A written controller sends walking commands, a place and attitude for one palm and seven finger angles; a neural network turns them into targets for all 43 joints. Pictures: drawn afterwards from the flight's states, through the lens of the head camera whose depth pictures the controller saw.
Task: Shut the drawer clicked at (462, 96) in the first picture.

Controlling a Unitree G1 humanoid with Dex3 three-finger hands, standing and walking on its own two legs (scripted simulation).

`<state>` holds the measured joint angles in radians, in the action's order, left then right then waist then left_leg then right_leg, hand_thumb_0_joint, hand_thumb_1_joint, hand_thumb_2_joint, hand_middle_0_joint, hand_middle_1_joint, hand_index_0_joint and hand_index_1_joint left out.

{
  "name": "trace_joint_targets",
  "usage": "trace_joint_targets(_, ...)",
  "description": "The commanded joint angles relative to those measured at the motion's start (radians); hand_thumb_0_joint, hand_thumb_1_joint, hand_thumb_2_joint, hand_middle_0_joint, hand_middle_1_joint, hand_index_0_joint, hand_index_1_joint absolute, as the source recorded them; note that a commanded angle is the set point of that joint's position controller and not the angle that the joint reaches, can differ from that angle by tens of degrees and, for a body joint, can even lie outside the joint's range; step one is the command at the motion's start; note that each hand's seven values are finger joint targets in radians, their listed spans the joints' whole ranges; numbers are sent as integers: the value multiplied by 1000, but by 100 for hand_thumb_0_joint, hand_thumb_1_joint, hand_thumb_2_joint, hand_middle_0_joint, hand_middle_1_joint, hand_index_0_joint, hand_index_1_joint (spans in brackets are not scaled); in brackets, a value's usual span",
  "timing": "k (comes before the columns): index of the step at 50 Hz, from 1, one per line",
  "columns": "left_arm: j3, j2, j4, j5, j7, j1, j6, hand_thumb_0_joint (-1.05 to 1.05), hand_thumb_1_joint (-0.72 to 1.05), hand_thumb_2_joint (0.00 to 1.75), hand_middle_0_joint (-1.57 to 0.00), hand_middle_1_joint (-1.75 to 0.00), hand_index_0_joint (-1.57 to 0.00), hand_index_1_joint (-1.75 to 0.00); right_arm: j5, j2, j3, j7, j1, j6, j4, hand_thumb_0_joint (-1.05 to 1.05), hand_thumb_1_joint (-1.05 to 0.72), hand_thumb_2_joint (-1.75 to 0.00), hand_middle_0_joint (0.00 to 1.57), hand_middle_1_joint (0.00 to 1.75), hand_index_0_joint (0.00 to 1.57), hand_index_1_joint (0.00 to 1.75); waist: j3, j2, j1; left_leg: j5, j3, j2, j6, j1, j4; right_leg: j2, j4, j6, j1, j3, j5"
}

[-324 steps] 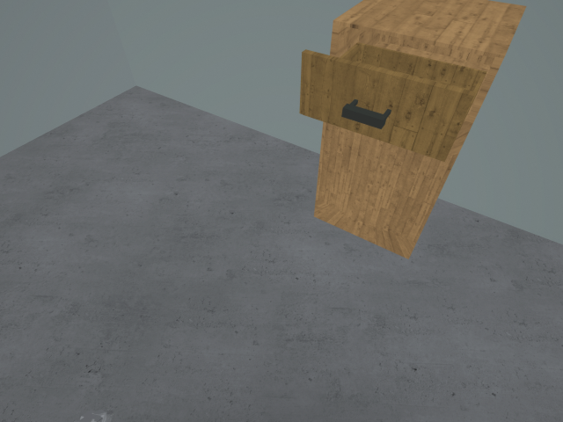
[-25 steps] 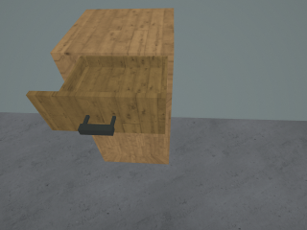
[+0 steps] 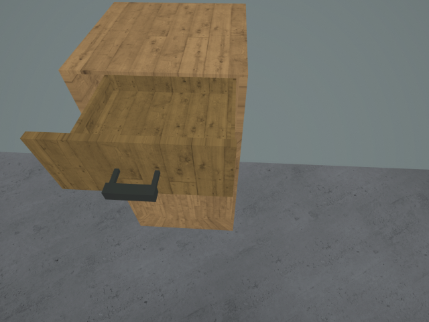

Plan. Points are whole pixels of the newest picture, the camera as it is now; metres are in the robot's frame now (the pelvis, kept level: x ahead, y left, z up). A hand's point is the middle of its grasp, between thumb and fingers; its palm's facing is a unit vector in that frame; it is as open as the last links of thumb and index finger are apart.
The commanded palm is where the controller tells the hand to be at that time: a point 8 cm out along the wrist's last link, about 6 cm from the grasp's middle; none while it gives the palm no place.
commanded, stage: come to a stop and stand still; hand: left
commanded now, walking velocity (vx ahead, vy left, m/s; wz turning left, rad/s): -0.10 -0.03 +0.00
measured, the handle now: (133, 183) +0.37 +0.20 +0.02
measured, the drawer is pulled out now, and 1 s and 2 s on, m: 0.23 0.23 0.23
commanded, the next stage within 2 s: look again from close up in 0.68 s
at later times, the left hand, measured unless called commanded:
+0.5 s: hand out of the picture -0.02 +0.19 -0.16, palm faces +0.02 -0.97 -0.23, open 7.3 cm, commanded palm none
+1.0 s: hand out of the picture -0.06 +0.17 -0.17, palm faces +0.03 -0.99 -0.16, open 7.3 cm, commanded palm none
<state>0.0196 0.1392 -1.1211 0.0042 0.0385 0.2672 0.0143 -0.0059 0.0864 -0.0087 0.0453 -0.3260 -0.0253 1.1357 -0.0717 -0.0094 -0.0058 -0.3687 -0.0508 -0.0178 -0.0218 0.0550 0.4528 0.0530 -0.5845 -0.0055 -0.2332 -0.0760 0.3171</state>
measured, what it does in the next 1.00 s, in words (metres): stands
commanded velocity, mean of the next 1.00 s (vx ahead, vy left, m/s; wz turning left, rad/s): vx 0.00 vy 0.00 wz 0.00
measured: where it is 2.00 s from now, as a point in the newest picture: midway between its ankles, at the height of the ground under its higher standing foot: outside the picture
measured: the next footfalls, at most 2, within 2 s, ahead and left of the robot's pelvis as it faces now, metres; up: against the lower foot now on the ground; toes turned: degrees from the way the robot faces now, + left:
none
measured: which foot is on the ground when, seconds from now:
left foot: down 0.00-1.00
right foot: down 0.00-1.00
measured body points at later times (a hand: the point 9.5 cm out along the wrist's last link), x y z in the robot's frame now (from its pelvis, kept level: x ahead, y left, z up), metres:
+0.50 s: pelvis -0.05 +0.01 +0.00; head -0.06 +0.00 +0.45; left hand -0.02 +0.24 -0.14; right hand -0.02 -0.22 -0.15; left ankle -0.06 +0.12 -0.73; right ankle -0.01 -0.11 -0.73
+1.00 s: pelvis -0.04 +0.01 +0.01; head -0.02 +0.01 +0.46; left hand -0.06 +0.22 -0.16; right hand -0.07 -0.19 -0.16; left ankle -0.06 +0.12 -0.73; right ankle -0.01 -0.11 -0.73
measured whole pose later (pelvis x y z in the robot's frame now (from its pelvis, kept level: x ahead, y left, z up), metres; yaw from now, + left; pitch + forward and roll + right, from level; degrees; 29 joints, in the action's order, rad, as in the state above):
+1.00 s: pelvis -0.04 +0.01 +0.01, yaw +1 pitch -1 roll +1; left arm -0.02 0.13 -1.12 0.01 0.03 0.30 0.02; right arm -0.01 0.11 -0.02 0.02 -0.33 -0.02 1.16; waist -0.06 0.01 0.00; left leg -0.26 -0.06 -0.01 0.00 0.15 0.44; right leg 0.06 -0.47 0.00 -0.24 -0.08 0.21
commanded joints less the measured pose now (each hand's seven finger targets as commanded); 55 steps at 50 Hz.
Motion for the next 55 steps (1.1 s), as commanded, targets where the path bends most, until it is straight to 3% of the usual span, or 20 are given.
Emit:
trace_joint_targets(1, 21, 91, 43, -2, 9, 75, -2, 0, 90, 90, -20, -30, -20, -30, -1, 110, 32, 15, -84, 2, -35, 0, -90, -90, 20, 30, 20, 30, 57, -5, 10, 703, 38, -105, 38, 34, -50, 65, 21, -30, 99, 54, -593)
trace_joint_targets(3, 25, 99, 57, 1, 11, 68, -6, 0, 90, 90, -20, -30, -20, -30, -1, 113, 35, 14, -67, 6, -41, 0, -90, -90, 20, 30, 20, 30, 71, -15, 11, 671, 37, -103, 38, 35, -43, 69, 27, -33, 98, 64, -581)
trace_joint_targets(7, 19, 99, 67, 4, 11, 43, -6, 0, 90, 90, -20, -30, -20, -30, -4, 106, 32, 6, -47, 11, -40, 0, -90, -90, 20, 30, 20, 30, 60, 26, 10, 471, 43, -91, 33, 66, -72, 76, 77, -37, 103, 75, -505)
trace_joint_targets(8, 29, 169, 32, 13, 40, 127, 14, 0, 90, 90, -20, -30, -20, -30, 10, 209, 63, -9, 37, 3, -108, 0, -90, -90, 20, 30, 20, 30, 108, 198, 42, 520, 5, -111, 13, 170, 183, 108, 83, -3, 155, 94, -896)
trace_joint_targets(9, 40, 184, 81, 12, 38, 142, 27, 0, 90, 90, -20, -30, -20, -30, 3, 142, 56, -18, 11, 3, -169, 0, -90, -90, 20, 30, 20, 30, 181, 219, 28, 40, 31, -36, 25, 265, 223, 206, 87, -60, 254, 190, -1007)
trace_joint_targets(10, 24, 165, 93, 18, 33, 101, 30, 0, 90, 90, -20, -30, -20, -30, 8, 109, 48, -17, 23, 10, -165, 0, -90, -90, 20, 30, 20, 30, 179, 210, 14, -103, 26, -42, 21, 261, 237, 238, 121, -102, 207, 183, -902)
trace_joint_targets(11, 22, 163, 121, 22, 26, 47, 26, 0, 90, 90, -20, -30, -20, -30, 3, 88, 40, -21, 2, 16, -169, 0, -90, -90, 20, 30, 20, 30, 180, 52, -3, -73, 7, -26, 14, 203, 169, 232, 123, -144, 166, 183, -770)
trace_joint_targets(12, 22, 182, 142, 16, 21, 7, 18, 0, 90, 90, -20, -30, -20, -30, 0, 85, 40, -23, -33, 20, -154, 0, -90, -90, 20, 30, 20, 30, 145, 24, -34, 20, -12, -17, 14, 132, 86, 202, 130, -128, 57, 157, -492)
trace_joint_targets(13, 17, 164, 148, 9, 16, -24, 12, 0, 90, 90, -20, -30, -20, -30, -6, 102, 36, -26, -56, 18, -140, 0, -90, -90, 20, 30, 20, 30, 78, -11, -44, 90, 6, -34, 20, 101, 24, 146, 129, -97, -40, 132, -256)
trace_joint_targets(14, 12, 145, 157, 5, 9, -32, 4, 0, 90, 90, -20, -30, -20, -30, -12, 128, 35, -28, -51, 15, -147, 0, -90, -90, 20, 30, 20, 30, 15, -61, -32, 113, 52, -76, 38, 155, -21, 88, 143, -63, -78, 106, -80)
trace_joint_targets(15, 11, 141, 164, 9, 6, -34, -5, 0, 90, 90, -20, -30, -20, -30, -15, 149, 33, -30, -21, 15, -162, 0, -90, -90, 20, 30, 20, 30, -41, -65, -15, 66, 84, -99, 49, 234, -62, 54, 163, -45, -77, 90, 38)
trace_joint_targets(16, 10, 139, 163, 13, 3, -25, -13, 0, 90, 90, -20, -30, -20, -30, -16, 155, 33, -31, 3, 12, -170, 0, -90, -90, 20, 30, 20, 30, -74, -114, -4, 34, 108, -105, 56, 277, -107, 36, 156, -37, -65, 84, 59)
trace_joint_targets(18, 4, 137, 155, 13, -3, 1, -13, 0, 90, 90, -20, -30, -20, -30, -14, 177, 27, -31, 19, 10, -180, 0, -90, -90, 20, 30, 20, 30, -83, -70, 9, -48, 116, -95, 59, 323, -148, 29, 161, -30, -16, 83, 46)
trace_joint_targets(20, -1, 140, 146, 11, -7, 17, -11, 0, 90, 90, -20, -30, -20, -30, -15, 188, 24, -31, 11, 9, -177, 0, -90, -90, 20, 30, 20, 30, -65, -5, 7, -67, 103, -78, 58, 295, -153, 38, 189, -31, -21, 101, 76)
trace_joint_targets(26, -3, 148, 138, 12, -11, 44, -9, 0, 90, 90, -20, -30, -20, -30, -17, 176, 19, -34, -22, 16, -144, 0, -90, -90, 20, 30, 20, 30, -60, 22, 1, -83, 83, -61, 56, 265, -157, 47, 235, -26, -56, 111, 147)
trace_joint_targets(30, -6, 142, 116, 8, -12, 58, 0, 0, 90, 90, -20, -30, -20, -30, -14, 169, 13, -35, -42, 11, -113, 0, -90, -90, 20, 30, 20, 30, -26, 23, 0, -30, 78, -53, 54, 245, -135, 59, 238, -27, -41, 121, 122)
trace_joint_targets(33, -10, 133, 96, 7, -11, 65, 1, 0, 90, 90, -20, -30, -20, -30, -12, 157, 11, -33, -55, 11, -90, 0, -90, -90, 20, 30, 20, 30, -42, 18, 1, -22, 78, -55, 53, 249, -137, 60, 240, -27, -45, 117, 112)
trace_joint_targets(50, -16, 87, 20, 3, -2, 95, 16, 0, 90, 90, -20, -30, -20, -30, -3, 113, 3, -18, -69, -10, 0, 0, -90, -90, 20, 30, 20, 30, 14, -11, 12, 227, 68, -75, 47, 170, -117, 68, 181, -26, 66, 75, -201)
trace_joint_targets(55, -16, 85, 13, 4, -1, 91, 14, 0, 90, 90, -20, -30, -20, -30, -4, 109, 4, -15, -51, -6, 2, 0, -90, -90, 20, 30, 20, 30, -14, 5, 12, 229, 64, -74, 45, 163, -115, 70, 190, -24, 55, 75, -214)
